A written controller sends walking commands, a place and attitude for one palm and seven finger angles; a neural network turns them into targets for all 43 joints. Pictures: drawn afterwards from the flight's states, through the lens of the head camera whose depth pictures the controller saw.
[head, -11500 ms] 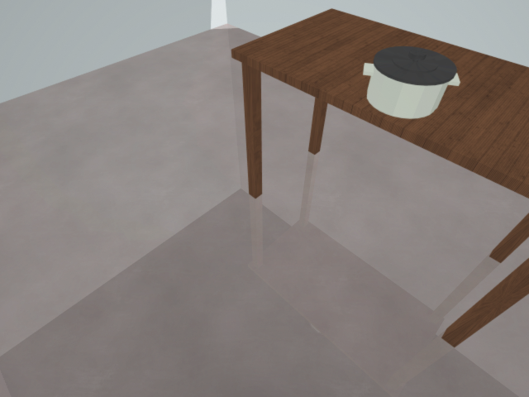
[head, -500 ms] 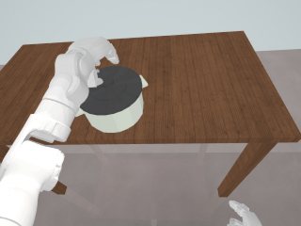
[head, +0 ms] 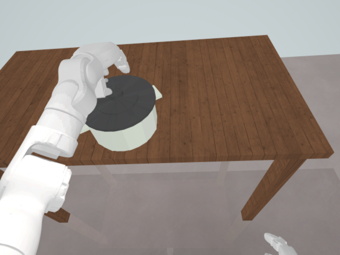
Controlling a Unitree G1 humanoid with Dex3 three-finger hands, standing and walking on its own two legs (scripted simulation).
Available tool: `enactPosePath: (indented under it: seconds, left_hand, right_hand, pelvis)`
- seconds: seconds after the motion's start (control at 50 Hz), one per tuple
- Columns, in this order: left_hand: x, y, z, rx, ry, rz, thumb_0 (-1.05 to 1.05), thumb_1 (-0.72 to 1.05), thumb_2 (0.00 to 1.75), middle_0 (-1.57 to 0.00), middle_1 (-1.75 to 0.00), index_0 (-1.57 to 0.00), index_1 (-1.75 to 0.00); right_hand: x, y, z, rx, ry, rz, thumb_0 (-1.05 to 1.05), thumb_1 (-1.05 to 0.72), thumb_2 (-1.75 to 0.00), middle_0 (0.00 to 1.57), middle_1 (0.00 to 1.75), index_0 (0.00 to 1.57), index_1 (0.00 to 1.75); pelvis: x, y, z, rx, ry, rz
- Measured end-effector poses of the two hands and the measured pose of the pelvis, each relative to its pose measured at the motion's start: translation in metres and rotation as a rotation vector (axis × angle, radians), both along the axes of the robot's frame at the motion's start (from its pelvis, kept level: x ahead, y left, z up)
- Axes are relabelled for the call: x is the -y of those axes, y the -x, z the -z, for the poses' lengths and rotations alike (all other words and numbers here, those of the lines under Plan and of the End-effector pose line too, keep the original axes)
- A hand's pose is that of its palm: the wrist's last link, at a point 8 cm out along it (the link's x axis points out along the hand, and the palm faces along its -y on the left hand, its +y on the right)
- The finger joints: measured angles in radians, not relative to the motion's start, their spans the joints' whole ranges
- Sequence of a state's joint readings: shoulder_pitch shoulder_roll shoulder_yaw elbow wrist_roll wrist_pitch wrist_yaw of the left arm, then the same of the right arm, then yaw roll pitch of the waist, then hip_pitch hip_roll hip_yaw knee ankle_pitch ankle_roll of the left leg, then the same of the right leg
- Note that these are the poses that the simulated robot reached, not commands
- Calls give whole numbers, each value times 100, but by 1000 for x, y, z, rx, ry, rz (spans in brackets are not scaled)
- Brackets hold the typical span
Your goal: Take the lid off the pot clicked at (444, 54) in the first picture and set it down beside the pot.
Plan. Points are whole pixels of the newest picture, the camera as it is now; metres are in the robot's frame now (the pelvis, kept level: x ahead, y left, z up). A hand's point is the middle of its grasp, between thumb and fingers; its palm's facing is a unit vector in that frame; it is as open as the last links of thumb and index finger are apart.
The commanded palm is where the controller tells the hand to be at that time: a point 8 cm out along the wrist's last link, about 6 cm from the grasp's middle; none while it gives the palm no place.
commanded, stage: move the open hand above the knob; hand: left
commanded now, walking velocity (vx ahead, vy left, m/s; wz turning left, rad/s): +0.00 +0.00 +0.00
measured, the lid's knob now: (114, 93) +0.49 +0.14 +0.12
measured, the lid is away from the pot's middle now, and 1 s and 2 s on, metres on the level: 0.00 0.00 0.00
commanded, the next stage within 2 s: lower the open fingers around the knob in 0.28 s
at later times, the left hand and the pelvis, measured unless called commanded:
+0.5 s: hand (102, 84) +0.45 +0.15 +0.18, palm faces -0.27 -0.07 -0.96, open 10.0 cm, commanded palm +0.43 +0.15 +0.24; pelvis -0.01 +0.00 +0.00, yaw +1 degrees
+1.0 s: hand (110, 93) +0.45 +0.14 +0.15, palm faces -0.34 -0.06 -0.94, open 10.0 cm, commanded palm +0.44 +0.15 +0.20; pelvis +0.00 +0.00 +0.00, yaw +0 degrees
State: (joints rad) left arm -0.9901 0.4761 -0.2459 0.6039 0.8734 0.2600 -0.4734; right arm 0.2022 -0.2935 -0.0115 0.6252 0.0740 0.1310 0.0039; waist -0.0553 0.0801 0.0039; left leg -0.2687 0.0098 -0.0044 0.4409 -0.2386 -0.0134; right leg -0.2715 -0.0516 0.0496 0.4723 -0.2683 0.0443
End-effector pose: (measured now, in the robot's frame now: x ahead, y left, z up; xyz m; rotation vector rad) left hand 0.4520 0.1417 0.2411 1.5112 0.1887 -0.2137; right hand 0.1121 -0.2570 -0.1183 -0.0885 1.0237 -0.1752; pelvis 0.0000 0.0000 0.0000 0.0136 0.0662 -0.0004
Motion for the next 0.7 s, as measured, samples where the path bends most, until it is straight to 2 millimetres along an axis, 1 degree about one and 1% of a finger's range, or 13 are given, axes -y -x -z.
enactPosePath:
  seconds: [0.12,0.24,0.28,0.36,0.42,0.5,0.62,0.7]
  left_hand:
    - [-2,7,-6,35,-3,13,0,-31,151,-86,-8,-86,-8]
    - [-7,12,2,5,-12,-17,0,-31,151,-86,-8,-86,-8]
    - [-6,14,1,10,-17,-5,0,-31,151,-86,-8,-86,-8]
    - [-1,17,-6,35,-12,20,0,-31,151,-86,-8,-86,-8]
    - [-3,14,-7,27,1,-7,0,-31,151,-86,-8,-86,-8]
    - [-7,10,3,-23,13,-57,0,-31,151,-86,-8,-86,-8]
    - [4,13,13,-60,4,-28,0,-31,151,-86,-8,-86,-8]
    - [2,7,17,-83,21,-47,0,-31,151,-86,-8,-86,-8]
  right_hand:
    - [-10,-13,-3,38,-20,-25,1,-90,-90,19,30,20,30]
    - [-20,-25,-5,63,-34,-51,1,-90,-89,19,30,20,30]
    - [-22,-27,-6,70,-32,-59,1,-90,-89,20,30,20,30]
    - [-24,-30,-6,77,-32,-70,1,-90,-89,20,30,20,30]
    - [-24,-28,-5,70,-35,-70,1,-90,-89,20,30,20,30]
    - [-21,-22,-3,58,-36,-61,1,-90,-89,20,30,20,30]
    - [-14,-12,0,34,-21,-47,1,-90,-89,20,30,20,30]
    - [-8,-4,0,22,-6,-27,1,-90,-89,20,30,20,30]
  pelvis:
    - [-3,1,0,1,1,-3]
    - [-5,3,1,5,0,-9]
    - [-5,4,0,7,0,-12]
    - [-5,5,0,6,1,-16]
    - [-4,5,1,4,0,-16]
    - [-4,6,1,2,-2,-15]
    - [-3,6,1,8,-1,-18]
    - [-1,6,1,9,-2,-13]
